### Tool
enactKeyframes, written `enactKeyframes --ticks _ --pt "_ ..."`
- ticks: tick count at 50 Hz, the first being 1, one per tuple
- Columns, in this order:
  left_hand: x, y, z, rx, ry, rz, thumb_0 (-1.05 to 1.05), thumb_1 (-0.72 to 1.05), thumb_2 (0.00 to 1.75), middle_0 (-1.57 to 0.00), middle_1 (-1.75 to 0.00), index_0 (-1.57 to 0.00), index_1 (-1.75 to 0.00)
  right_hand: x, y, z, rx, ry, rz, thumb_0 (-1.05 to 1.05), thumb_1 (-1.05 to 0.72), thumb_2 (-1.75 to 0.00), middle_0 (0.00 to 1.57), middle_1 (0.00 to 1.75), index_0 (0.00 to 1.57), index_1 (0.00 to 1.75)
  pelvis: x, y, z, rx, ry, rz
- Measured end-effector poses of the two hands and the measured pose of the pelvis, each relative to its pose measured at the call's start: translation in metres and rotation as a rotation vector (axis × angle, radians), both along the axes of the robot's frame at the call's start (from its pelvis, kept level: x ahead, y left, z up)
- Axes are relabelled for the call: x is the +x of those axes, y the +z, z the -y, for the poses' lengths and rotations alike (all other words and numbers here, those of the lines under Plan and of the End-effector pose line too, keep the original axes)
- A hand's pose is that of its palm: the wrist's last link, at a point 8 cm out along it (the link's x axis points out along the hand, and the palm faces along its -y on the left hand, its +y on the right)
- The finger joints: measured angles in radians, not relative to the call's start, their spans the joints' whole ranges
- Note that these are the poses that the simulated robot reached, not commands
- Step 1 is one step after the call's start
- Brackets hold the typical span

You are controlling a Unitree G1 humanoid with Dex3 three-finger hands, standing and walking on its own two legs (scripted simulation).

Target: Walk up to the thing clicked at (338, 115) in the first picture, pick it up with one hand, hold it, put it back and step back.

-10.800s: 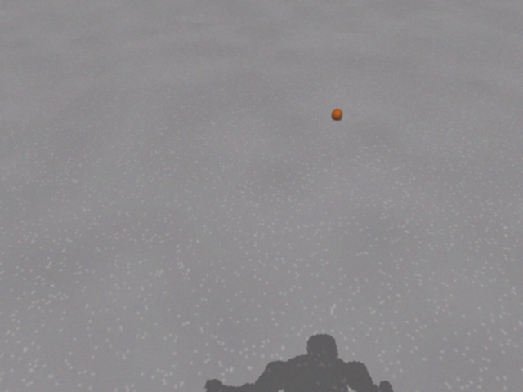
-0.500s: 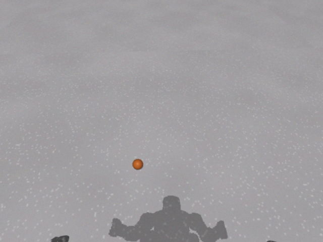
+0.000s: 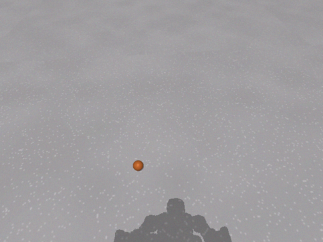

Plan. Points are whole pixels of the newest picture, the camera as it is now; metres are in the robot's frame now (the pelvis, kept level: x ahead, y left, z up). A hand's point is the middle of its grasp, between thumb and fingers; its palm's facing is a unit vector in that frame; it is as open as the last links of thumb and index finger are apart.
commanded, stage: stand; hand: left
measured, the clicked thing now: (138, 165) +0.74 +0.21 -0.75
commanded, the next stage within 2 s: walk up in 0.62 s
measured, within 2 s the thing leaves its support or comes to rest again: neither
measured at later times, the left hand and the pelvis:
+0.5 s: hand out of the picture +0.08 +0.25 -0.16, palm faces -0.04 -0.94 -0.34, open 7.4 cm; pelvis +0.00 -0.01 +0.00, yaw +0 degrees
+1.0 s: hand out of the picture +0.09 +0.32 -0.18, palm faces -0.01 -0.94 -0.35, open 7.4 cm; pelvis +0.08 +0.04 -0.02, yaw +1 degrees
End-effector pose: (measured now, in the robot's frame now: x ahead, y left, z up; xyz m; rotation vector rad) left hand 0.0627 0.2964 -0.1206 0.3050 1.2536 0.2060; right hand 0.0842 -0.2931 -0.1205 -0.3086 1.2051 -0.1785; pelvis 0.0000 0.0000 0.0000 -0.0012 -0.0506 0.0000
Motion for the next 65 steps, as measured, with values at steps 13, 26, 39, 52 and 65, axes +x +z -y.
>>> enactKeyframes --ticks 13,26,39,52,65 --pt "0.004 0.000 0.003 0.002 -0.020 0.000 0.00 0.90 0.90 -0.21 -0.30 -0.21 -0.30 -0.033 -0.003 0.010 -0.015 -0.035 -0.071 0.01 -0.90 -0.90 0.21 0.30 0.21 0.30 -0.001 0.000 0.003 -0.001 -0.005 -0.007" --pt "0.015 0.002 0.005 0.002 -0.030 0.015 0.00 0.90 0.90 -0.21 -0.30 -0.21 -0.30 -0.024 -0.003 0.009 -0.007 -0.021 -0.057 0.01 -0.90 -0.90 0.21 0.30 0.21 0.30 0.003 0.000 0.005 0.001 -0.008 -0.017" --pt "0.005 0.002 -0.018 0.008 0.036 0.071 0.00 0.90 0.90 -0.21 -0.30 -0.21 -0.30 0.007 0.002 0.016 -0.039 0.034 -0.032 0.01 -0.90 -0.90 0.21 0.30 0.21 0.30 0.027 -0.007 -0.004 -0.019 0.023 -0.007" --pt "0.042 -0.016 -0.072 0.005 0.011 -0.052 0.01 0.90 0.90 -0.21 -0.30 -0.20 -0.30 0.064 0.022 -0.016 -0.095 0.013 0.064 0.01 -0.90 -0.90 0.21 0.30 0.21 0.30 0.095 -0.014 -0.044 0.003 0.008 0.018" --pt "0.194 0.007 -0.045 0.020 -0.112 0.082 0.01 0.90 0.90 -0.21 -0.30 -0.21 -0.30 0.106 0.000 -0.002 -0.034 -0.040 0.026 0.01 -0.90 -0.90 0.21 0.30 0.21 0.30 0.181 -0.017 -0.025 0.028 -0.026 0.018"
